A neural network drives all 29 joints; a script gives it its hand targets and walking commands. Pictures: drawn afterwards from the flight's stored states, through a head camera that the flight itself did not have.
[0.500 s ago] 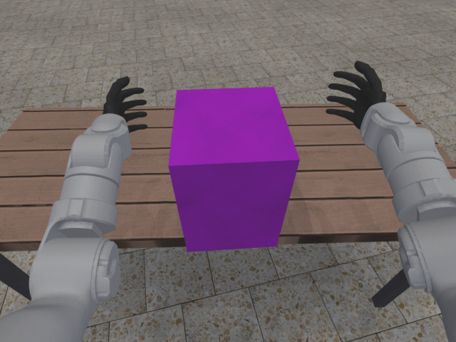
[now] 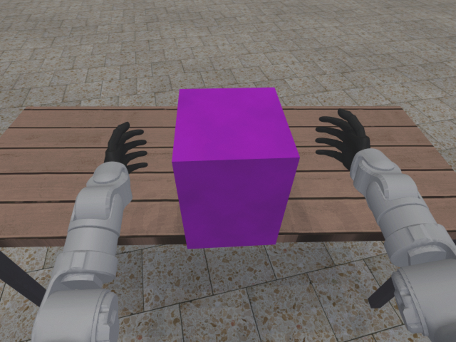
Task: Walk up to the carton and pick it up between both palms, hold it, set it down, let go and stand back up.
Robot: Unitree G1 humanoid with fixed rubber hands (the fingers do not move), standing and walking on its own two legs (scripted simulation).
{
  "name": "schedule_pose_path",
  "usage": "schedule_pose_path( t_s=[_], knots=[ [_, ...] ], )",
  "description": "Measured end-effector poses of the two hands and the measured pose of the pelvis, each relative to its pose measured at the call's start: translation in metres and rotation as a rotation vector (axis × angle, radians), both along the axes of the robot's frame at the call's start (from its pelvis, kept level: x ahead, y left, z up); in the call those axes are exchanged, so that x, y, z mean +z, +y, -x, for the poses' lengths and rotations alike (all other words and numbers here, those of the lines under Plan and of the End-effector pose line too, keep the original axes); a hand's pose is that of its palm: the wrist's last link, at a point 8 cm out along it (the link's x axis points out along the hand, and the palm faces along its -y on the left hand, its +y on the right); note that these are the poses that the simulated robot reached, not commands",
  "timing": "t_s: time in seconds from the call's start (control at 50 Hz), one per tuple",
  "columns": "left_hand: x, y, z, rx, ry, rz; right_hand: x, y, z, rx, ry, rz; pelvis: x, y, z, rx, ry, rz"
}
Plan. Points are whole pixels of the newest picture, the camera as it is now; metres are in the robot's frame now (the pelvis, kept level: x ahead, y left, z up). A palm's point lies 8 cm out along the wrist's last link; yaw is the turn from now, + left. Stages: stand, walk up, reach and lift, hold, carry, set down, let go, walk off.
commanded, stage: set down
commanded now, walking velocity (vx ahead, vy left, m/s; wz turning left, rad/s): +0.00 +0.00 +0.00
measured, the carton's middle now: (229, 170) +0.49 +0.03 +0.02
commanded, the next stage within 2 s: none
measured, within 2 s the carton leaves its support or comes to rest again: neither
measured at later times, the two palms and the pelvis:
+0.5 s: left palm (112, 208) +0.32 +0.23 +0.09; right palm (353, 196) +0.37 -0.19 +0.10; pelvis +0.01 +0.00 +0.00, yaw +0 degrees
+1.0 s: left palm (118, 259) +0.26 +0.21 +0.03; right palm (351, 256) +0.29 -0.19 +0.02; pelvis +0.02 +0.00 +0.00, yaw +0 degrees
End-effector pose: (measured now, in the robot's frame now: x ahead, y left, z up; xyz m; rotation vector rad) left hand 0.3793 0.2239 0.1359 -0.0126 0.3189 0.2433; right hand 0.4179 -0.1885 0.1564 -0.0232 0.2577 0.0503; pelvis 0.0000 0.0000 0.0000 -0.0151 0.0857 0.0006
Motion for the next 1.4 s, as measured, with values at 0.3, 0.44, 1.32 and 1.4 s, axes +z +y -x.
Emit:
schedule_pose_path(
  t_s=[0.3,0.44,1.32,1.4],
  knots=[
    [-0.031,0.003,0.037,-0.023,-0.023,0.001,-0.038,-0.001,0.031,0.030,-0.077,-0.006,0.001,-0.001,-0.013,0.002,-0.035,-0.002],
    [-0.045,0.005,0.052,-0.014,-0.015,0.006,-0.053,-0.004,0.044,0.023,-0.055,0.022,0.001,0.000,-0.010,0.003,-0.046,-0.003],
    [-0.135,-0.008,0.150,-0.005,0.047,-0.036,-0.162,-0.004,0.158,0.028,0.046,0.030,0.001,0.000,-0.024,0.004,-0.084,-0.006],
    [-0.144,-0.008,0.154,-0.018,0.084,-0.026,-0.168,-0.001,0.160,0.029,0.072,0.042,0.001,0.000,-0.026,0.005,-0.091,-0.007]
  ],
)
